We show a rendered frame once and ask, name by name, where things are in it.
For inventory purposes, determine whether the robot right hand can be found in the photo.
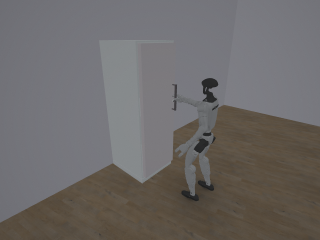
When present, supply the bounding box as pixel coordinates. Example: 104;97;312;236
172;94;184;103

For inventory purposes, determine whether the robot left hand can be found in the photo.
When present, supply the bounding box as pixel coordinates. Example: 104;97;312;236
175;143;189;157

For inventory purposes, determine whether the right robot foot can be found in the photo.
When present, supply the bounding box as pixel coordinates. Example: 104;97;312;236
198;180;214;191

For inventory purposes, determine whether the robot head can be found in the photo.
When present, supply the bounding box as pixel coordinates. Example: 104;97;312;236
201;78;218;103

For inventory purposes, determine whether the fridge door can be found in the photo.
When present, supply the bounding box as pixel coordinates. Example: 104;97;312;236
137;42;176;178

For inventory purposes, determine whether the handle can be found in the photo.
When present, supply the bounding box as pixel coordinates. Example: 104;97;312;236
172;84;177;111

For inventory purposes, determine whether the right robot forearm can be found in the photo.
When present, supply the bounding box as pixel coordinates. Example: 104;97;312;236
182;97;200;107

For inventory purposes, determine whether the left robot upper arm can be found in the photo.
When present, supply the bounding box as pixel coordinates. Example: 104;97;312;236
197;102;208;133

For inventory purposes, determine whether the left robot forearm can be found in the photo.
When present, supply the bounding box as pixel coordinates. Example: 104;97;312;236
185;126;205;148

